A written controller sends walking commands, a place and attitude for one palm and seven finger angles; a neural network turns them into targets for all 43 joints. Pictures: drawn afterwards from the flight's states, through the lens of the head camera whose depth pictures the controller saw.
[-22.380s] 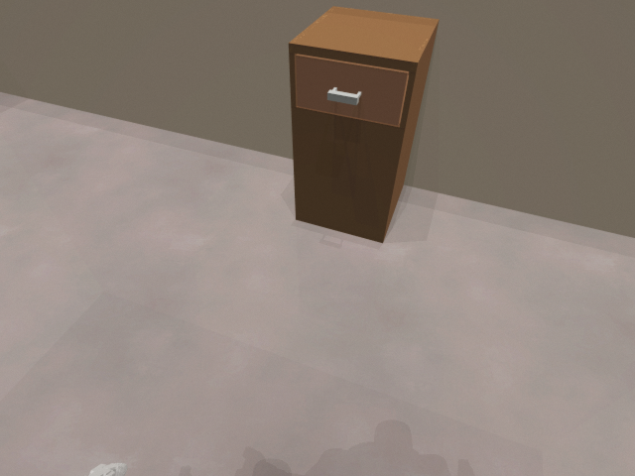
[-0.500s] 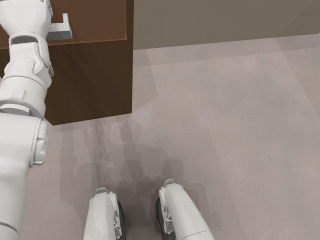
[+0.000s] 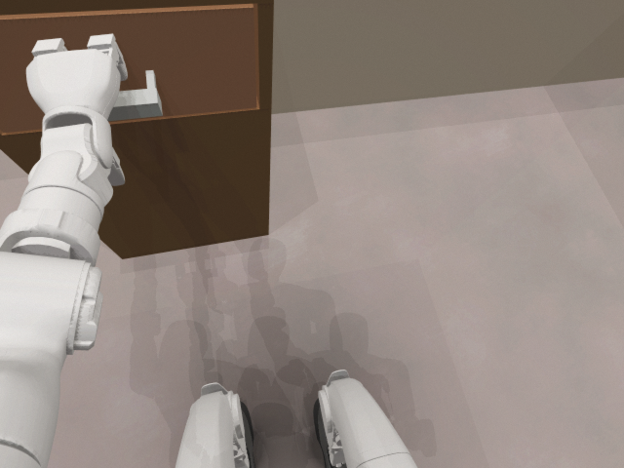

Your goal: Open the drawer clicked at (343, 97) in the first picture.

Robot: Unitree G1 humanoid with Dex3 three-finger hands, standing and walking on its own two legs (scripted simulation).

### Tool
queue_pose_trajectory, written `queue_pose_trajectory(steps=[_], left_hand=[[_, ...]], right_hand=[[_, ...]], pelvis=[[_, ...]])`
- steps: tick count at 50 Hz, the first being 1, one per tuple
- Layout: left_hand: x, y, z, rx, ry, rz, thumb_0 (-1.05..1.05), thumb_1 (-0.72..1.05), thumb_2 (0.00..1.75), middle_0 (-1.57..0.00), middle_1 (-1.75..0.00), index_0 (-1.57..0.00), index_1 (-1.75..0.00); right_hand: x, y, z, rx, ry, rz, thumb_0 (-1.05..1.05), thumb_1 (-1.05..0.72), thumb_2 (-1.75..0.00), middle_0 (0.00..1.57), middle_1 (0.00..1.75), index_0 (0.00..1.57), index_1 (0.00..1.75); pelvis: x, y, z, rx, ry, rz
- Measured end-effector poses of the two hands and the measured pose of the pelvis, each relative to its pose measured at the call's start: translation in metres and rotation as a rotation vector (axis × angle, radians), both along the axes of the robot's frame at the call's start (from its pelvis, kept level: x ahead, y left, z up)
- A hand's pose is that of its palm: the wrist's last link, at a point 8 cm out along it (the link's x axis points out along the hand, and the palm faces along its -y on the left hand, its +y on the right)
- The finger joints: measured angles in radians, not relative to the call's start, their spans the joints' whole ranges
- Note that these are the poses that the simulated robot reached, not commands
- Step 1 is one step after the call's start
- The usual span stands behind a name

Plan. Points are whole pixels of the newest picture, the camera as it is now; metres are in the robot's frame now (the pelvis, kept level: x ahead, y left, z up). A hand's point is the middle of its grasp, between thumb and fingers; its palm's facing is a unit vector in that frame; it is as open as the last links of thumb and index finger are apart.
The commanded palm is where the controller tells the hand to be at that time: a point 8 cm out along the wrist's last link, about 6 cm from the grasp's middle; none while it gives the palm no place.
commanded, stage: lift the fingers back up to retry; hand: left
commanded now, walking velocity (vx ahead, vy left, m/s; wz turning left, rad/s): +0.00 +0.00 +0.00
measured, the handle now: (118, 93) +0.61 +0.18 +0.01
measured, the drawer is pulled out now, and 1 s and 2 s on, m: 0.00 0.00 0.00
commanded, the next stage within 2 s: re-aim the fingers above the handle in 0.44 s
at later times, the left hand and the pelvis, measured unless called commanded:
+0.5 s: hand (86, 89) +0.57 +0.19 +0.07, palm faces -0.04 -0.04 -1.00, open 13.6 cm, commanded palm +0.55 +0.18 +0.11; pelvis +0.06 -0.01 +0.06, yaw +1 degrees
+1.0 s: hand (94, 88) +0.57 +0.18 +0.07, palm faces -0.05 -0.02 -1.00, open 13.7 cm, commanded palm +0.56 +0.17 +0.11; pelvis +0.06 -0.01 +0.05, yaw +1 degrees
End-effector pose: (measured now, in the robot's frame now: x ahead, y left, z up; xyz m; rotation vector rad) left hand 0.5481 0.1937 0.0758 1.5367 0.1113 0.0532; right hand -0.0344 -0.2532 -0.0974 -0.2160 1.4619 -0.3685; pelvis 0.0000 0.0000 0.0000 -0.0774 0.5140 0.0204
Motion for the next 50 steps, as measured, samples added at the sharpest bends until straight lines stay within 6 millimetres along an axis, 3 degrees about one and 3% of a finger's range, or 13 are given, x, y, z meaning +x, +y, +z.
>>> queue_pose_trajectory(steps=[15, 30, 38, 50], left_hand=[[0.001, 0.003, 0.032, -0.023, 0.012, 0.003, 0.00, -0.49, 0.30, -0.34, -1.20, -0.41, -1.22], [-0.001, -0.009, 0.043, -0.009, 0.004, -0.017, 0.00, -0.49, 0.30, -0.33, -1.20, -0.33, -1.21], [0.001, -0.011, 0.043, 0.011, -0.004, -0.003, 0.00, -0.49, 0.30, -0.33, -1.20, -0.34, -1.23], [-0.001, -0.014, 0.046, 0.010, 0.011, -0.003, 0.00, -0.49, 0.30, -0.33, -1.20, -0.33, -1.21]], right_hand=[[0.047, -0.009, 0.042, 0.005, 0.011, 0.015, 0.00, -0.91, -0.90, 0.20, 0.30, 0.20, 0.30], [0.090, -0.017, 0.041, 0.033, -0.053, 0.033, 0.00, -0.91, -0.90, 0.20, 0.30, 0.20, 0.30], [0.089, -0.019, 0.037, 0.036, -0.060, 0.031, 0.00, -0.91, -0.90, 0.20, 0.30, 0.20, 0.30], [0.062, -0.022, 0.040, 0.029, -0.025, 0.001, 0.00, -0.91, -0.90, 0.20, 0.30, 0.20, 0.30]], pelvis=[[0.048, -0.002, 0.046, 0.011, -0.072, 0.012], [0.065, -0.007, 0.055, 0.030, -0.098, 0.010], [0.061, -0.011, 0.053, 0.035, -0.094, 0.009], [0.055, -0.014, 0.053, 0.036, -0.099, 0.003]])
